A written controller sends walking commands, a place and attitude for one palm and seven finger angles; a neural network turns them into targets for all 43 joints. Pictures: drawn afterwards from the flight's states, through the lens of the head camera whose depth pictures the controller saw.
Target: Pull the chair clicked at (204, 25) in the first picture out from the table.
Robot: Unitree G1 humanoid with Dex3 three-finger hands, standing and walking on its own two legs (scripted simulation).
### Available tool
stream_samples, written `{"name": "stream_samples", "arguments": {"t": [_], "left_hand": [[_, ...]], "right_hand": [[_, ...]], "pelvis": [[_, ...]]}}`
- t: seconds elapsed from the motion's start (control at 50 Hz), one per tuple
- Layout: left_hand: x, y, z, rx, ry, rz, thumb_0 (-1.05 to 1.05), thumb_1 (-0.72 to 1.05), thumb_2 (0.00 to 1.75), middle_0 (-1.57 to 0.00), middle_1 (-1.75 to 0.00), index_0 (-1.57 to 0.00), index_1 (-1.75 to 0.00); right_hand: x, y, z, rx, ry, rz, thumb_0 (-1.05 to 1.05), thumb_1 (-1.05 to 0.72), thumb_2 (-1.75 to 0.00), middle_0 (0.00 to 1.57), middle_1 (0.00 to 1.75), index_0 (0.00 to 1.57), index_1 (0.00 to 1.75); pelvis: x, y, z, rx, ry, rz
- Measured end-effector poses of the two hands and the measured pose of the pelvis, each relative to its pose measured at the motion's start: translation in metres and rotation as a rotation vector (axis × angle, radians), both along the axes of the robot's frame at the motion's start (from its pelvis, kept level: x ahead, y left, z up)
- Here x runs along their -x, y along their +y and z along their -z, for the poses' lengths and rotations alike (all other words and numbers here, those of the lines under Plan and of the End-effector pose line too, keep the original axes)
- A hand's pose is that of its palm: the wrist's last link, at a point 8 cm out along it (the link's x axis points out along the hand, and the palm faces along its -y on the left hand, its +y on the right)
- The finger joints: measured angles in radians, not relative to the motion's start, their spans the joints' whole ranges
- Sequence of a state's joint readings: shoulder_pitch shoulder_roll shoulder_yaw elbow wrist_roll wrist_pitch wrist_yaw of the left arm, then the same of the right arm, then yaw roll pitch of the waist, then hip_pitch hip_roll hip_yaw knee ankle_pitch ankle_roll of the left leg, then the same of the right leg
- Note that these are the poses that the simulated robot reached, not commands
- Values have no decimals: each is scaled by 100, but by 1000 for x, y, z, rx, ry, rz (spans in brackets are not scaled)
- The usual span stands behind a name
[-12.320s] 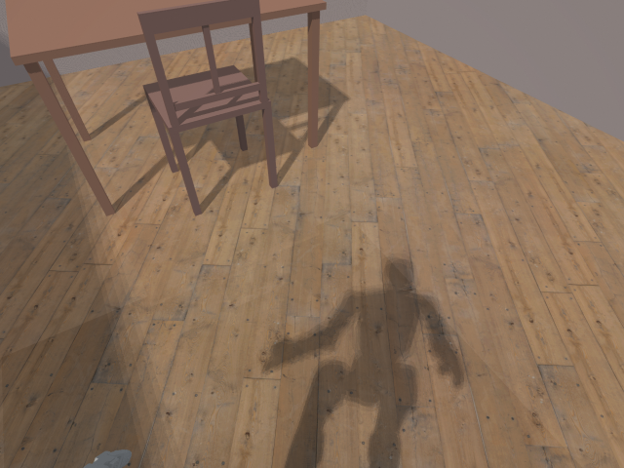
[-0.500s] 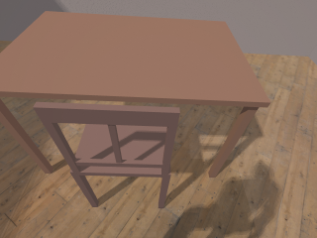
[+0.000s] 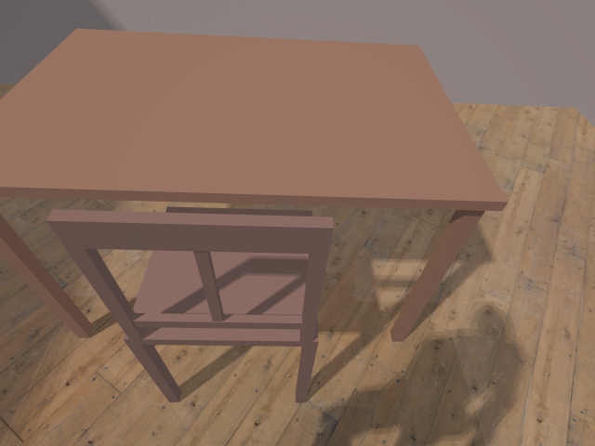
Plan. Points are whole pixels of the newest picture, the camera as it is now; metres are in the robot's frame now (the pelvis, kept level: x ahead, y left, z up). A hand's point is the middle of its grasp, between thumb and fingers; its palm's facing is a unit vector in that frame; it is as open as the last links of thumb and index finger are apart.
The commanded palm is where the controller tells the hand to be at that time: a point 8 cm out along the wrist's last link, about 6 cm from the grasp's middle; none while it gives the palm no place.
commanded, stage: come to a stop and stand still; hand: left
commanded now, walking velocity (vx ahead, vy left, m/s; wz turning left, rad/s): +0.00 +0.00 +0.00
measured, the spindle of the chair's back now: (210, 287) +0.39 +0.18 -0.10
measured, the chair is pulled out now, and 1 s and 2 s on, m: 0.00 0.00 0.00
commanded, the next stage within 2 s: look again from close up in 0.10 s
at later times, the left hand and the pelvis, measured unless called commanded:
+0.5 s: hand out of the picture -0.02 +0.15 -0.18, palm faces +0.03 -0.99 -0.16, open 7.3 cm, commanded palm none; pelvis +0.00 -0.01 +0.00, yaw +0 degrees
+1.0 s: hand out of the picture -0.03 +0.14 -0.18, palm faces +0.03 -0.99 -0.16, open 7.3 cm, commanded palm none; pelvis -0.01 -0.02 +0.00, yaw +0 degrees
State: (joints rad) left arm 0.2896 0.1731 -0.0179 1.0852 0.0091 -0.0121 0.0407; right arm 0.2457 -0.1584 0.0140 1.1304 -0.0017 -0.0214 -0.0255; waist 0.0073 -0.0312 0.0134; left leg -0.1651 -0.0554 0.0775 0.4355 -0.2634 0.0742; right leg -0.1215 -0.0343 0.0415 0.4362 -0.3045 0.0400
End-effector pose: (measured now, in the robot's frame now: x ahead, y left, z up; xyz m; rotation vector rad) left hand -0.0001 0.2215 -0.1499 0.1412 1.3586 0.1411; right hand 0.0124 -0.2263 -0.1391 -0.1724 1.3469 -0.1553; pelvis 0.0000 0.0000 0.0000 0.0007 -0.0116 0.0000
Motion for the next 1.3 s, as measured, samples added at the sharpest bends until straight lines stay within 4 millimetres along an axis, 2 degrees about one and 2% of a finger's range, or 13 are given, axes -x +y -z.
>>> {"name": "stream_samples", "arguments": {"t": [0.66,1.3], "left_hand": [[34,-24,-1,27,67,-19,1,91,90,-20,-30,-20,-30],[34,-30,-2,31,46,-19,1,91,90,-19,-30,-20,-30]], "right_hand": [[22,-3,1,-23,43,16,0,-92,-90,20,30,20,30],[35,-2,1,-33,62,26,0,-92,-90,20,30,20,30]], "pelvis": [[4,-11,-3,-1,-10,2],[8,-15,-3,3,-7,-3]]}}
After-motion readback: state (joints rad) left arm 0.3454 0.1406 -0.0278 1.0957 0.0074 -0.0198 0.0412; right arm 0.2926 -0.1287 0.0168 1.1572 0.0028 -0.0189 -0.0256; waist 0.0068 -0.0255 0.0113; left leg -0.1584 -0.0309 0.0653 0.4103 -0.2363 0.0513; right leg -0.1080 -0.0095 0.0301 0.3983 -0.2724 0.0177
